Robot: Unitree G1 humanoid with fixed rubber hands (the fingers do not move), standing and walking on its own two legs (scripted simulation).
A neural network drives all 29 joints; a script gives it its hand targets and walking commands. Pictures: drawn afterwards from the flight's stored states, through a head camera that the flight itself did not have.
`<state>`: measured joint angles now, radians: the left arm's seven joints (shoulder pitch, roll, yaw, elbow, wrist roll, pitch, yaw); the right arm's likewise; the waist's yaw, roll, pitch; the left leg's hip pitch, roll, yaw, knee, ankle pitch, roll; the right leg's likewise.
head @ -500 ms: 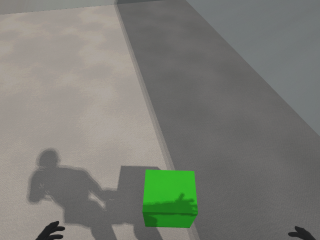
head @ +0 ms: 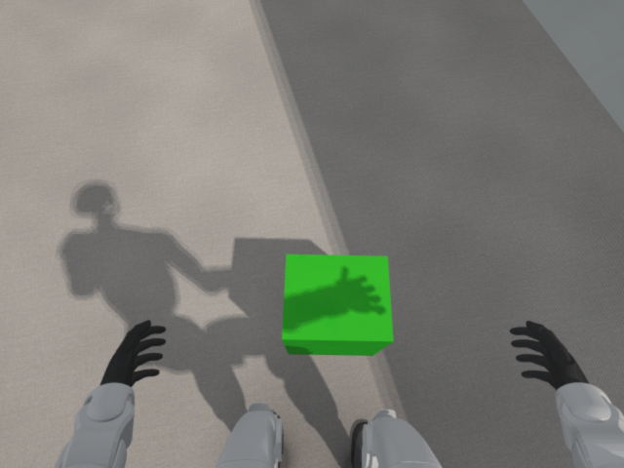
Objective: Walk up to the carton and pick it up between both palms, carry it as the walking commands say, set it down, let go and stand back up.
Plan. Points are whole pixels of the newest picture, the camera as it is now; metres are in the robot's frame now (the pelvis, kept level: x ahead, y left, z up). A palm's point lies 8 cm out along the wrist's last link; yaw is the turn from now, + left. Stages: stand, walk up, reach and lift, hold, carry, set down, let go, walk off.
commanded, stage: reach and lift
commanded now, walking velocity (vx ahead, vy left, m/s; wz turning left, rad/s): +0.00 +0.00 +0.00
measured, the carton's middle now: (333, 309) +0.43 -0.04 -0.58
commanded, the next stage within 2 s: none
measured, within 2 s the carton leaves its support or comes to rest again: neither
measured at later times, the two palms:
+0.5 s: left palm (192, 291) +0.36 +0.21 -0.15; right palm (500, 287) +0.36 -0.26 -0.14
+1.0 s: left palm (222, 260) +0.43 +0.18 -0.20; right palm (473, 255) +0.43 -0.25 -0.18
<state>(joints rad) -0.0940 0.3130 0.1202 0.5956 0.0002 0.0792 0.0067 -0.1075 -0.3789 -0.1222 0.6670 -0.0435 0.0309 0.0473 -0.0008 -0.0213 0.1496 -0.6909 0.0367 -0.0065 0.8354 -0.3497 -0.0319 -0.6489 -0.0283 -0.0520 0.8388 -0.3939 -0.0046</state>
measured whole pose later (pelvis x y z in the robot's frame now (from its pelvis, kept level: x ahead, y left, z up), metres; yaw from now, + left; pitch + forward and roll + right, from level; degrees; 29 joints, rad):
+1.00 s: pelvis -0.05 +0.00 -0.08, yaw -1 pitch +47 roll +0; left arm -0.97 0.21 0.25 0.80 0.00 0.10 0.09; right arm -1.01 -0.38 -0.28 0.90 0.03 0.05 0.06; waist 0.00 0.00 -0.09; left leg -1.60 0.04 -0.01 1.04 -0.26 -0.03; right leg -1.57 -0.03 -0.04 1.08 -0.32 -0.01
